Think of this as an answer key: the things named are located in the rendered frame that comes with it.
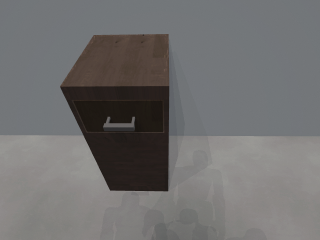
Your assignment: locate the handle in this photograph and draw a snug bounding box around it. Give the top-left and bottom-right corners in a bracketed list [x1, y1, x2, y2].
[103, 116, 135, 131]

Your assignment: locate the drawer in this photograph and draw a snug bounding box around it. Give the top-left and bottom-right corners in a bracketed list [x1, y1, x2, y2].
[73, 99, 164, 132]

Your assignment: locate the cabinet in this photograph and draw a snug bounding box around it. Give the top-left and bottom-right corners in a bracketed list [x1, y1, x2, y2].
[60, 34, 170, 192]

